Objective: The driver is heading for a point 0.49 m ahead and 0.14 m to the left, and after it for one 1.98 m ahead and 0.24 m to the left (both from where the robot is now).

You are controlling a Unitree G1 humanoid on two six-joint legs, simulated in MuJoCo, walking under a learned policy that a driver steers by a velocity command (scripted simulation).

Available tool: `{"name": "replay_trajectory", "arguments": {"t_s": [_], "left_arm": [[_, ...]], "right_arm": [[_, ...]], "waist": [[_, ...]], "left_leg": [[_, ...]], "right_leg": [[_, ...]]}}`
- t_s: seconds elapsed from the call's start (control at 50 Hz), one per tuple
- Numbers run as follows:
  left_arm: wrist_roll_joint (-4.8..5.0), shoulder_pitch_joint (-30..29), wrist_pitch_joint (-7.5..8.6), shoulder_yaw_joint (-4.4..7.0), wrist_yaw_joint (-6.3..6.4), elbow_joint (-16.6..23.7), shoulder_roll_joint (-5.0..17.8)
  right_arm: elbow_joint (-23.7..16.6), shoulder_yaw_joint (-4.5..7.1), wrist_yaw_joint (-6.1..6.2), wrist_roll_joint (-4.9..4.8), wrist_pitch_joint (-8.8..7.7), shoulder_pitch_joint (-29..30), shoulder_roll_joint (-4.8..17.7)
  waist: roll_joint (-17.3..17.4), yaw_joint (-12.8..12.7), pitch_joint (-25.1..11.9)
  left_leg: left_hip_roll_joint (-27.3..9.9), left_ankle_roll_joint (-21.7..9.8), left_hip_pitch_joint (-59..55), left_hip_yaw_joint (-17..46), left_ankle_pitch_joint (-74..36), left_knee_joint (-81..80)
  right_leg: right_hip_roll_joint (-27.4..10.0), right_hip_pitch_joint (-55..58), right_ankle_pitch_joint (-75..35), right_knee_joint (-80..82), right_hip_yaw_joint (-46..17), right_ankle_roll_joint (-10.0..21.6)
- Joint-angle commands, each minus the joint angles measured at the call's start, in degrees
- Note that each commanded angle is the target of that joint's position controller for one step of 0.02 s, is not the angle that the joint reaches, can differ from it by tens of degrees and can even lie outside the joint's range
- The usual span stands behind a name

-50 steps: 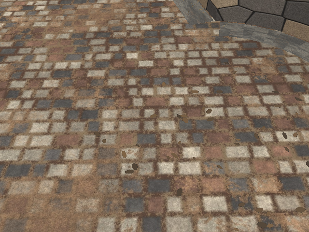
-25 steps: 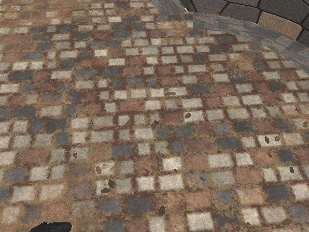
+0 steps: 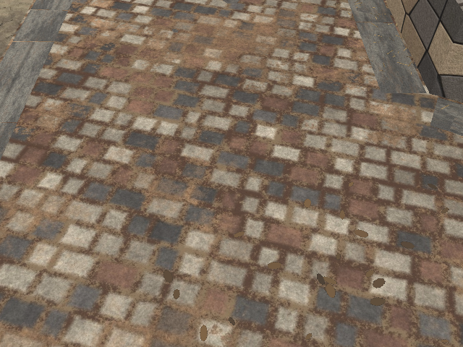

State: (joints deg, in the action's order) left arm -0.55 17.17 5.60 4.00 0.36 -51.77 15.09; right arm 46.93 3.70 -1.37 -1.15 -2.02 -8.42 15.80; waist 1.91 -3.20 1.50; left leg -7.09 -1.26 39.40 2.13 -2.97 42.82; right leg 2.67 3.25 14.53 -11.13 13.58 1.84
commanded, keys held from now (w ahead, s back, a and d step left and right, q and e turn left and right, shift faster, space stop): q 0.80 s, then w+q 0.20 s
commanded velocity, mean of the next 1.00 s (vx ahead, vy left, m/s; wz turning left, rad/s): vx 0.15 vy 0.00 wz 0.58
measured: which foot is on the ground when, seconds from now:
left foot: up 0.00-0.12, down 0.14-0.62, up 0.64-1.00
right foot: down 0.00-0.14, up 0.16-0.60, down 0.62-1.00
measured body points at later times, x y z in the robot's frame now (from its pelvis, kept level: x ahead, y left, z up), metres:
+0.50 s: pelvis +0.19 +0.04 +0.00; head +0.24 +0.06 +0.44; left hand +0.29 +0.35 -0.11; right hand +0.41 -0.21 -0.09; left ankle +0.22 +0.12 -0.74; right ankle +0.32 -0.12 -0.69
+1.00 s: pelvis +0.25 +0.04 +0.00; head +0.27 +0.06 +0.45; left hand +0.17 +0.34 -0.11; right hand +0.54 -0.09 -0.09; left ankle +0.18 +0.13 -0.72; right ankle +0.32 -0.09 -0.74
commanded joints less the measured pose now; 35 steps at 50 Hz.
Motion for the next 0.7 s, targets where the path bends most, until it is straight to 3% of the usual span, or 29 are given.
{"name": "replay_trajectory", "arguments": {"t_s": [0.02,0.04,0.08,0.1,0.12,0.14,0.16,0.18,0.2,0.22,0.24,0.26,0.3,0.36,0.4,0.46,0.5,0.56,0.6,0.62,0.64,0.66,0.68,0.7], "left_arm": [[0.67,-0.3,-0.67,2.24,0.57,2.7,9.8],[0.89,-0.5,-1.41,2.37,0.76,2.7,10.3],[1.47,-1.7,-2.74,2.77,1.47,3.4,12.0],[1.74,-2.6,-3.34,2.91,1.8,4.0,12.5],[2.12,-3.8,-3.67,2.82,1.94,4.6,12.5],[1.84,-3.4,-3.21,2.25,1.79,5.1,11.3],[-2.2,3.3,-2.21,-0.18,0.87,6.8,2.4],[-0.53,4.7,-0.75,-0.48,0.0,7.4,5.8],[2.0,-3.3,-0.2,0.67,-0.19,8.5,9.7],[2.28,-6.6,-0.22,0.43,0.24,10.1,8.9],[1.22,-6.8,-0.82,0.54,1.02,9.2,8.8],[0.65,-6.0,-1.72,0.91,1.52,9.3,9.5],[0.2,-4.2,-3.16,1.08,1.75,9.5,9.0],[-0.29,-4.6,-3.88,0.46,2.27,10.0,7.0],[-0.23,-6.3,-4.32,0.33,2.33,10.6,7.0],[0.26,-9.9,-4.75,0.3,2.08,11.8,7.1],[0.42,-11.5,-4.47,0.32,1.84,12.5,7.2],[0.64,-11.6,-3.35,0.63,1.2,13.1,7.8],[0.76,-8.4,-2.55,1.07,0.65,12.4,8.0],[0.37,-6.6,-2.3,1.69,0.6,12.0,9.7],[-0.56,-7.0,-2.69,2.52,1.01,12.9,13.8],[-2.51,-6.6,-3.29,2.99,0.84,12.2,15.5],[-1.86,-7.7,-3.28,2.38,0.86,13.6,12.3],[-1.26,-9.1,-3.42,1.74,1.09,14.2,9.6]], "right_arm": [[-6.7,-0.32,-1.39,0.16,-0.86,7.9,1.7],[-7.7,-0.23,-1.84,0.39,-0.9,8.5,1.9],[-8.7,0.78,-2.47,0.61,-0.81,5.4,3.9],[-7.9,1.71,-2.54,0.37,-0.78,0.4,5.6],[-6.4,3.25,-2.1,0.25,-0.83,-7.0,8.4],[-5.1,4.89,-0.76,0.53,-0.6,-13.4,12.2],[-5.6,5.54,0.55,1.11,0.02,-12.0,18.5],[-9.0,4.97,-0.14,1.85,-0.38,-12.3,17.5],[-9.8,4.24,-0.51,1.85,-0.42,-11.0,14.2],[-9.8,3.69,-0.38,0.63,-0.63,-7.0,11.8],[-10.3,3.07,-0.05,-0.1,-0.54,-3.6,9.7],[-10.9,2.84,0.38,0.45,-0.33,-1.5,8.9],[-11.7,2.9,0.6,1.67,-0.07,-0.2,9.2],[-11.9,3.52,1.54,1.28,0.35,-0.9,10.9],[-12.2,3.63,2.33,0.76,1.32,-0.9,11.3],[-13.0,3.51,3.12,0.63,2.74,-0.2,11.0],[-13.3,3.45,3.24,0.82,3.25,-0.4,10.8],[-13.7,3.34,3.06,0.72,3.69,-0.7,10.5],[-14.5,3.03,3.18,0.03,4.08,0.7,9.8],[-14.9,2.62,3.36,-0.08,4.25,0.1,8.5],[-15.0,1.72,3.29,0.8,4.32,-3.3,5.0],[-17.3,2.46,3.13,0.5,3.69,-2.6,7.5],[-15.8,3.81,2.91,1.11,3.26,-4.6,12.1],[-14.3,4.5,2.81,0.38,3.6,-4.7,13.3]], "waist": [[-2.1,-1.0,6.3],[-2.8,-0.7,5.9],[-5.7,1.8,1.7],[-6.9,4.5,-1.7],[-6.3,8.6,-5.9],[-2.4,12.0,-9.9],[14.3,4.1,-15.7],[9.2,6.2,-30.3],[1.4,9.4,-26.3],[-1.0,7.5,-17.7],[-3.7,5.4,-11.7],[-2.3,3.4,-9.4],[-0.5,1.3,-8.3],[0.8,1.2,-9.8],[1.9,1.8,-10.9],[4.0,3.0,-9.6],[5.6,3.7,-8.2],[7.4,4.0,-8.3],[7.7,1.7,-8.5],[6.0,1.4,-8.7],[-6.3,4.1,-10.1],[-20.9,5.0,-7.2],[-15.3,4.4,-7.8],[-10.7,4.3,-7.2]], "left_leg": [[0.5,-1.0,2.7,-2.9,0.9,-5.4],[1.5,-1.4,1.9,-4.5,3.0,-6.6],[5.5,-2.8,-4.9,-8.0,8.2,-6.9],[8.0,-4.0,-10.9,-9.1,10.0,-7.2],[10.2,-5.7,-21.0,-8.9,6.6,-11.0],[8.2,-8.2,-34.7,-3.5,-6.6,-15.6],[-6.8,-15.8,-54.9,16.2,-38.0,-7.0],[-15.8,-26.5,-62.6,38.3,-28.6,-13.9],[-12.8,-23.3,-58.4,31.8,-24.7,-17.9],[-10.0,-20.3,-50.2,25.4,-18.8,-19.3],[-7.6,-18.0,-41.3,21.2,-16.3,-20.9],[-6.3,-17.3,-33.9,19.2,-15.4,-22.6],[-4.3,-16.7,-26.2,16.4,-17.2,-24.1],[-2.3,-15.8,-24.4,13.8,-20.9,-23.0],[-1.3,-14.5,-24.6,14.2,-14.2,-22.6],[0.3,-12.3,-23.2,16.7,1.7,-23.1],[0.7,-11.7,-23.3,19.2,6.8,-22.6],[0.2,-11.1,-26.4,23.2,2.0,-19.1],[1.9,-8.9,-27.0,24.5,-0.6,-15.6],[4.2,-6.4,-24.0,23.2,5.1,-12.4],[10.5,-2.9,-17.3,14.9,24.7,-0.2],[16.5,0.2,-4.9,6.6,41.6,10.2],[12.4,2.4,-3.1,7.6,40.2,21.2],[11.5,3.5,-3.0,7.0,36.1,25.1]], "right_leg": [[-18.3,-0.7,-23.1,2.6,-2.8,7.3],[-18.6,0.7,-30.5,-0.2,-1.9,6.7],[-18.4,2.7,-51.3,-8.8,-0.7,5.1],[-17.8,2.5,-57.8,-16.0,-0.5,4.1],[-16.1,-0.4,-56.4,-26.3,-0.1,2.3],[-13.0,-9.6,-41.7,-41.1,0.4,-1.4],[-4.2,-31.6,21.3,-61.6,-2.0,-5.1],[1.1,-39.2,28.9,-73.8,-16.0,-5.9],[-2.0,-41.8,23.1,-73.8,-19.7,-4.5],[-4.1,-44.3,17.3,-69.0,-18.8,-3.8],[-6.2,-42.9,13.9,-65.1,-18.5,-4.2],[-7.1,-39.2,11.6,-62.1,-18.9,-4.4],[-6.7,-34.0,10.2,-57.7,-18.3,-4.9],[-5.2,-33.2,6.9,-49.0,-17.7,-6.5],[-4.6,-33.1,3.2,-44.5,-18.3,-7.4],[-3.5,-32.2,-0.3,-38.1,-18.9,-7.7],[-2.6,-31.4,0.0,-33.9,-19.4,-7.4],[-1.3,-28.8,2.6,-27.1,-19.6,-6.3],[-1.3,-22.5,-3.2,-15.3,-18.7,-4.6],[-5.4,-16.5,-9.8,-10.0,-20.7,-2.9],[-18.4,-9.7,-21.0,-8.9,-31.3,2.0],[-26.4,-9.1,-32.1,-7.3,-44.8,12.3],[-27.4,-8.5,-33.0,-8.2,-43.3,14.8],[-23.7,-9.0,-31.8,-9.8,-36.1,12.3]]}}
